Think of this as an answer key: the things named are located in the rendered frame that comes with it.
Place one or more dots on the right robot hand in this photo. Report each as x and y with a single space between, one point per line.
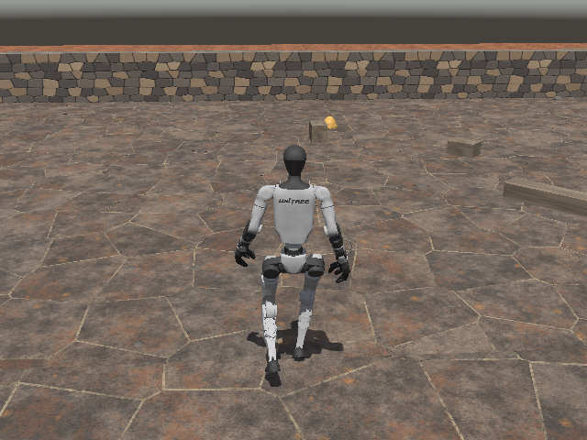
342 268

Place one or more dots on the left robot forearm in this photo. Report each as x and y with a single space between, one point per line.
245 239

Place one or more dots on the robot left upper arm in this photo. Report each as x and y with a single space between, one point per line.
265 193

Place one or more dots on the left robot hand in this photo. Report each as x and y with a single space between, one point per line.
245 254

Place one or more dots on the robot right upper arm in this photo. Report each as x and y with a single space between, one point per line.
323 195

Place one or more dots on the left robot thigh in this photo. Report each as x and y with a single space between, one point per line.
271 268

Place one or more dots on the right robot forearm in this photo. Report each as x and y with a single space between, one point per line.
338 247

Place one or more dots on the robot left shin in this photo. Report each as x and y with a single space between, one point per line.
269 330

